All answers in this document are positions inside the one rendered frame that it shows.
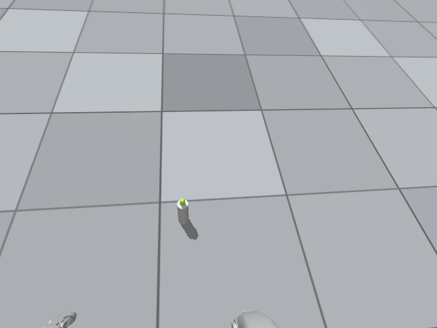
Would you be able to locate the bottle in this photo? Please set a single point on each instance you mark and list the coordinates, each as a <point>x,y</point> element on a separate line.
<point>182,211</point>

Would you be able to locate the left robot hand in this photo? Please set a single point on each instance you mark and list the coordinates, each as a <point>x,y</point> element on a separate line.
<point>62,321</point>

